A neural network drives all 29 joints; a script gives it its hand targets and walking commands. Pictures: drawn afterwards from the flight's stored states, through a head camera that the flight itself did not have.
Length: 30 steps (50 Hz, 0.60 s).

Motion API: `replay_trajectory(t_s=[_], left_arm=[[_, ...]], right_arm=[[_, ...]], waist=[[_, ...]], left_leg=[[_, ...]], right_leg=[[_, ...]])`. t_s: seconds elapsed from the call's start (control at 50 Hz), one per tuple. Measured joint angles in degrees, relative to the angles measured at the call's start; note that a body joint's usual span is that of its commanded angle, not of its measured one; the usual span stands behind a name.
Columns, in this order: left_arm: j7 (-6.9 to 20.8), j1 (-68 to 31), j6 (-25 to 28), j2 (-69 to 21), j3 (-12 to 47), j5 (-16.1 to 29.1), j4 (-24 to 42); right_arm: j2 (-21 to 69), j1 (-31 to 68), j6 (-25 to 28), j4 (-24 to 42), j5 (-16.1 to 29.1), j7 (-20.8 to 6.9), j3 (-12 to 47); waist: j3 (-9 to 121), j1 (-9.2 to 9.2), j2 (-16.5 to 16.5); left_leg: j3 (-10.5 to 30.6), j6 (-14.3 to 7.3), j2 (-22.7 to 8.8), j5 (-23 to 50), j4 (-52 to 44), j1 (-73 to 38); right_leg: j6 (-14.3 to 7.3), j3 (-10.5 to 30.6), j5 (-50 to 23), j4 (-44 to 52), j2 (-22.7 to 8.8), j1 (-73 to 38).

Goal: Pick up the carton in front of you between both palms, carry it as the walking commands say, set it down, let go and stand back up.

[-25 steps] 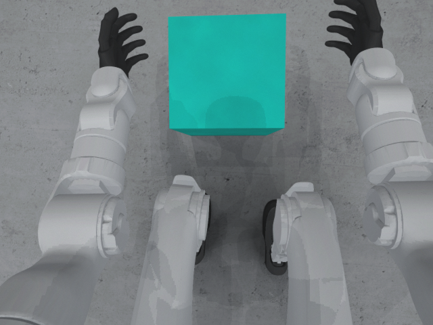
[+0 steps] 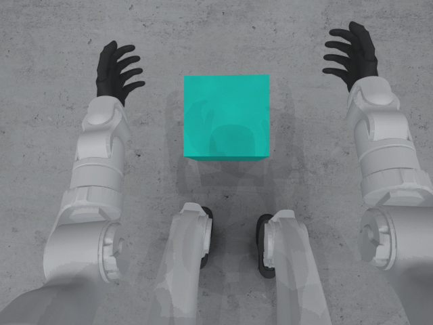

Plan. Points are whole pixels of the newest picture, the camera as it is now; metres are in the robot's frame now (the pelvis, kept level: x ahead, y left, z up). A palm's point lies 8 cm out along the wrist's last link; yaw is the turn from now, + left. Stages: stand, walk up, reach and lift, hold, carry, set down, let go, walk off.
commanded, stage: set down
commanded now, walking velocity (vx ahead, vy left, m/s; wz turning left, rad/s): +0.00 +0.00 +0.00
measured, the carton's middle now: (227, 124) +0.49 +0.04 -0.44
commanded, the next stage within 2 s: let go in 0.16 s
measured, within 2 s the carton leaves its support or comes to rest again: neither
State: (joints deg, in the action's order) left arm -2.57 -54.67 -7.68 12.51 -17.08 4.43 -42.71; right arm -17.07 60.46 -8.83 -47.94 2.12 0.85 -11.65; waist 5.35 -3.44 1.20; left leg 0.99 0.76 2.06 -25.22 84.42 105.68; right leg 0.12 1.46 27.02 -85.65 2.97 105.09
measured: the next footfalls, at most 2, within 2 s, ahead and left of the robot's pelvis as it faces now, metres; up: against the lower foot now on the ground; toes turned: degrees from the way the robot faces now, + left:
none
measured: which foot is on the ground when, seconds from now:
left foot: down 0.00-1.00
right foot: down 0.00-1.00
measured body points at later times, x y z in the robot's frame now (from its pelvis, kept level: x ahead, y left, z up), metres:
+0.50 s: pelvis +0.05 +0.01 +0.13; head +0.30 +0.01 +0.51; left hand +0.41 +0.24 +0.01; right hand +0.44 -0.20 +0.01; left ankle +0.09 +0.12 -0.53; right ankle +0.08 -0.11 -0.53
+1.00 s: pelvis +0.10 +0.00 +0.21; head +0.16 +0.00 +0.65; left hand +0.27 +0.24 +0.13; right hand +0.30 -0.23 +0.12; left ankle +0.09 +0.12 -0.53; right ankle +0.08 -0.11 -0.53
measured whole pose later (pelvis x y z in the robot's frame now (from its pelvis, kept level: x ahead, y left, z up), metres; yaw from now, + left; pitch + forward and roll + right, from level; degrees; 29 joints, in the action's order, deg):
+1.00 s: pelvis +0.10 +0.00 +0.21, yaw +1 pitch +7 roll +0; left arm 4.1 13.3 -0.2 11.9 -2.9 1.4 -25.3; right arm -11.8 -10.4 -0.5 -26.9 0.2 -2.2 -3.3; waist -0.5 -0.9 -0.6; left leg 2.8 -0.1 1.6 -14.4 26.7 18.8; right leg -0.5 2.0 15.6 -26.7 1.5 17.5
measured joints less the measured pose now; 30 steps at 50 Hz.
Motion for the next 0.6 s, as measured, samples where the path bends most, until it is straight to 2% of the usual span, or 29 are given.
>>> replay_trajectory(t_s=[0.2, 0.3, 0.44, 0.6], left_arm=[[1.6, 2.9, 1.7, -1.3, -1.7, -2.8, -1.2], [3.1, 6.7, 2.3, -1.5, -1.1, -5.4, -0.4], [5.8, 21.1, 2.8, -1.8, 2.3, -8.2, 5.4], [7.1, 36.3, 5.5, -1.2, 6.2, -5.8, 9.1]], right_arm=[[1.5, -2.8, 1.8, -1.8, -2.5, -1.3, -2.1], [3.2, -6.7, 2.2, -0.2, -5.2, -0.7, -2.8], [6.8, -22.5, 2.6, 8.0, -7.1, 1.1, -1.2], [7.2, -38.5, 5.6, 13.0, -5.2, 0.1, 1.9]], waist=[[0.9, -0.06, 0.1], [1.0, 0.34, 0.0], [0.1, 1.13, -0.4], [-0.7, 1.23, -1.5]], left_leg=[[0.2, -0.1, -0.3, 3.8, -13.4, -11.0], [0.4, -0.3, -0.5, 5.4, -19.3, -16.6], [0.2, -0.8, -0.7, 6.6, -28.3, -29.0], [0.3, -1.3, -0.4, 7.5, -37.3, -44.7]], right_leg=[[0.0, 0.4, -4.1, 13.6, -0.1, -11.0], [0.0, 0.5, -5.8, 19.9, 0.0, -16.7], [0.1, 1.0, -7.3, 29.2, -0.2, -29.2], [0.3, 1.4, -8.3, 38.5, -0.7, -45.1]])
